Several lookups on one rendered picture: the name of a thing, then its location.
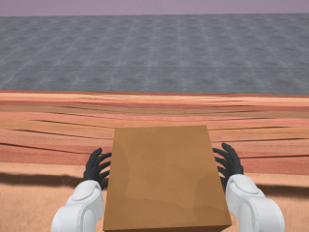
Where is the right robot hand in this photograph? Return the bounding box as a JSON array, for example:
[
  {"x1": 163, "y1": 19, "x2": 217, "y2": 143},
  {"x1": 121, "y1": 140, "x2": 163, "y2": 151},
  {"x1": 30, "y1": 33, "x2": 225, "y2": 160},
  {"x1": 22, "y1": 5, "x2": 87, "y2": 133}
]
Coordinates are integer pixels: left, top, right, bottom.
[{"x1": 212, "y1": 142, "x2": 244, "y2": 188}]

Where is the left robot hand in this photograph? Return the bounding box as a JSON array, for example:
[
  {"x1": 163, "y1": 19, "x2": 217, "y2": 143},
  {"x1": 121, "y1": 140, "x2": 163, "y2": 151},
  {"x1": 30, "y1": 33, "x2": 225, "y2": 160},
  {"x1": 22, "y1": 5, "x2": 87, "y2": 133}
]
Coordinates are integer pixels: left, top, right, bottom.
[{"x1": 82, "y1": 148, "x2": 112, "y2": 190}]

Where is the left robot forearm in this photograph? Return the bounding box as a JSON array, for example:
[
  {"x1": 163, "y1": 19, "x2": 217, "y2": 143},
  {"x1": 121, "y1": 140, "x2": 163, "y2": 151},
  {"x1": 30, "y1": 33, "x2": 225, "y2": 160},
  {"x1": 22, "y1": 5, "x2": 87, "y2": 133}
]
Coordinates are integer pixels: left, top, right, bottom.
[{"x1": 50, "y1": 180, "x2": 105, "y2": 232}]

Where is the carton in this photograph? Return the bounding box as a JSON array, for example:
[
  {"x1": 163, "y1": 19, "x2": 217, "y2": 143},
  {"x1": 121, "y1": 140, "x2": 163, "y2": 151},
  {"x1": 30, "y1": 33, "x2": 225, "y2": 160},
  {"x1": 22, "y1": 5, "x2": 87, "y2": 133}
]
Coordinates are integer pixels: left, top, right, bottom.
[{"x1": 102, "y1": 125, "x2": 233, "y2": 232}]

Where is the right robot forearm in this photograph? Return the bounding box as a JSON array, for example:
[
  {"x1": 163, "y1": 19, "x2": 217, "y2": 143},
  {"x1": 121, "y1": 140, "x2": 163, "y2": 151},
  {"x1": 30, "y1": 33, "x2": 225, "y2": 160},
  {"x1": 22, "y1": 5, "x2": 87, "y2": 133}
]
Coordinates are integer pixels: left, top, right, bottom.
[{"x1": 225, "y1": 174, "x2": 285, "y2": 232}]

